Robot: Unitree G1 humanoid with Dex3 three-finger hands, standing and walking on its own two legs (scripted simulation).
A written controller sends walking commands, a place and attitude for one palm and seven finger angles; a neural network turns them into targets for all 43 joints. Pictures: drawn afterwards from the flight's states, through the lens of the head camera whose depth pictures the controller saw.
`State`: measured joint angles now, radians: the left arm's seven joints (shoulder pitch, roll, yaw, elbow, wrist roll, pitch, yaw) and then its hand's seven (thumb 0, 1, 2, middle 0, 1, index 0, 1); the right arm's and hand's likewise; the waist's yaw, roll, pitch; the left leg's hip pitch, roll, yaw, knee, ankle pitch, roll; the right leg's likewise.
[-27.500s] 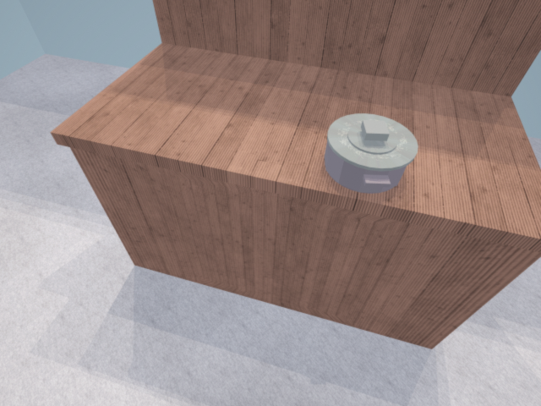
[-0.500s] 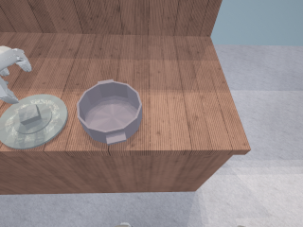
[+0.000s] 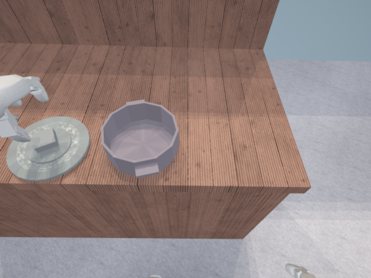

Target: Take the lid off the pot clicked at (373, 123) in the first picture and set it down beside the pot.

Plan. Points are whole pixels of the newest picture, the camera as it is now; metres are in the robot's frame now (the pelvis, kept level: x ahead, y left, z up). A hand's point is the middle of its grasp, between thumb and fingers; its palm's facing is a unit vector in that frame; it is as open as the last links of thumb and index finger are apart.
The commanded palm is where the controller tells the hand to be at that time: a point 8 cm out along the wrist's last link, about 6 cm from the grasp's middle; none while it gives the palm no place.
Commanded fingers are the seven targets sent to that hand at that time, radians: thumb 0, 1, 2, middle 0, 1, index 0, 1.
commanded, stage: draw the hand back to the body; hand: left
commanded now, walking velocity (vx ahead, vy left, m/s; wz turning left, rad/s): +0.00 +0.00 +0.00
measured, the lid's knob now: (45, 140) +0.44 +0.37 -0.01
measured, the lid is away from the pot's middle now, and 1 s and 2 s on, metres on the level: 0.25 0.25 0.25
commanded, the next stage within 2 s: step back with the hand held close in 1.88 s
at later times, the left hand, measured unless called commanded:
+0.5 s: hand (36, 104) +0.38 +0.27 +0.18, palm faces +0.47 -0.85 -0.25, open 10.5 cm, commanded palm +0.32 +0.31 +0.20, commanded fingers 0.00 0.34 0.73 -0.29 -0.66 -0.29 -0.66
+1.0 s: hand (48, 133) +0.32 +0.23 +0.17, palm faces +0.48 -0.83 -0.29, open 8.1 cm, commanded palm +0.27 +0.26 +0.19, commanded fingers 0.00 0.90 0.90 -0.20 -0.30 -0.20 -0.30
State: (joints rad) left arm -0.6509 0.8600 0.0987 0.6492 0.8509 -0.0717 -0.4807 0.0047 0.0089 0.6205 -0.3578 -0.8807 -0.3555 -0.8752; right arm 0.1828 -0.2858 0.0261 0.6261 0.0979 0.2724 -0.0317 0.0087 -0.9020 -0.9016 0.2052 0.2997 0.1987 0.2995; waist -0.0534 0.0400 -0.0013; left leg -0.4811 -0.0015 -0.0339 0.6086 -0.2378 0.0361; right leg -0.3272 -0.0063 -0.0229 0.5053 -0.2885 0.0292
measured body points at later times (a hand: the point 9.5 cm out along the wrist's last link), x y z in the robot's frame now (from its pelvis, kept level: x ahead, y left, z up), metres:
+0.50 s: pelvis +0.03 -0.03 +0.01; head +0.04 -0.03 +0.46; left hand +0.35 +0.32 +0.19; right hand +0.18 -0.28 -0.08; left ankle +0.04 +0.09 -0.73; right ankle -0.02 -0.15 -0.73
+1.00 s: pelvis +0.04 -0.06 +0.01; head +0.04 -0.08 +0.46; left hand +0.29 +0.28 +0.19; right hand +0.22 -0.30 -0.08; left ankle +0.04 +0.09 -0.73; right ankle -0.02 -0.15 -0.73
